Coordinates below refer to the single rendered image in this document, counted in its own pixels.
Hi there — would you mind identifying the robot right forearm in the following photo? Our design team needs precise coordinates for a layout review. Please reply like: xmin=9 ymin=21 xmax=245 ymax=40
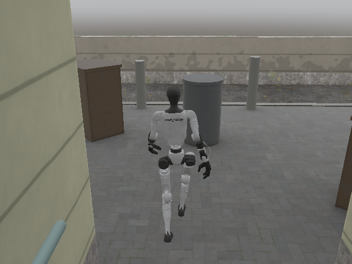
xmin=195 ymin=132 xmax=208 ymax=162

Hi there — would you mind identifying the robot left hand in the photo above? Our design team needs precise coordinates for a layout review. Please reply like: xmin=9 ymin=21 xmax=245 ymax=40
xmin=148 ymin=145 xmax=161 ymax=154

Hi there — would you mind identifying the robot left upper arm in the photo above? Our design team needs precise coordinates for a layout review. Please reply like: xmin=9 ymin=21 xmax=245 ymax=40
xmin=149 ymin=111 xmax=163 ymax=140

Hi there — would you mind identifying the robot right upper arm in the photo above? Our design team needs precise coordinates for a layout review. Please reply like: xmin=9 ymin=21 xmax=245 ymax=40
xmin=185 ymin=110 xmax=200 ymax=141

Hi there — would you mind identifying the robot left forearm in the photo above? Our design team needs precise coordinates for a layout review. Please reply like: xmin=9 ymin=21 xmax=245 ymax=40
xmin=148 ymin=132 xmax=156 ymax=148

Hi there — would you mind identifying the robot right hand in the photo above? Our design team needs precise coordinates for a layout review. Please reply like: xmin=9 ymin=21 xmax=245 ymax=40
xmin=198 ymin=161 xmax=211 ymax=179

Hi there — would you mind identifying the right robot foot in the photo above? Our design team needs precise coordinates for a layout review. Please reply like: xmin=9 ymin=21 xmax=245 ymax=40
xmin=178 ymin=204 xmax=186 ymax=217

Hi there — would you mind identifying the robot right shin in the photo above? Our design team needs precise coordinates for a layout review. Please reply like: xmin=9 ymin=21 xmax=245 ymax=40
xmin=179 ymin=176 xmax=190 ymax=210

